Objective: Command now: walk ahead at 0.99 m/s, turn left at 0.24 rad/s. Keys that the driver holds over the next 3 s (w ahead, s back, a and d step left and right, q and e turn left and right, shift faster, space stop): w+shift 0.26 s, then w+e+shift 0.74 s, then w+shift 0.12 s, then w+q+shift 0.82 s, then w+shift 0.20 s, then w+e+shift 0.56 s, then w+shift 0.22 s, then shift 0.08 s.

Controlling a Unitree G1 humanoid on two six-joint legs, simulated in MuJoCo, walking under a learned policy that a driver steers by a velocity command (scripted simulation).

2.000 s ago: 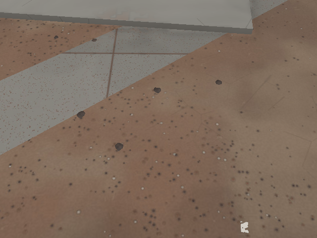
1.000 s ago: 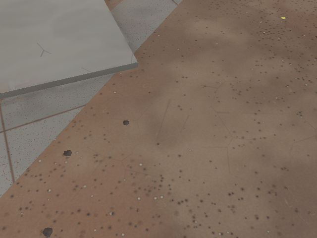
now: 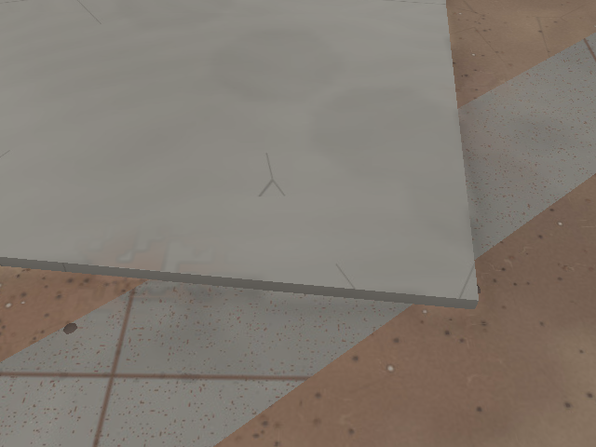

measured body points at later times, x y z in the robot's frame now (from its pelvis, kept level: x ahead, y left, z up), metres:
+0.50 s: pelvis +0.49 +0.04 +0.01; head +0.50 +0.04 +0.46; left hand +0.58 +0.30 -0.12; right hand +0.51 -0.25 -0.12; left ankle +0.46 +0.11 -0.73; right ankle +0.46 -0.11 -0.63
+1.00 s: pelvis +0.95 -0.05 +0.05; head +0.96 -0.05 +0.50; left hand +1.08 +0.21 -0.08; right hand +1.07 -0.36 +0.01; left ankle +1.16 +0.07 -0.62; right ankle +0.88 -0.06 -0.69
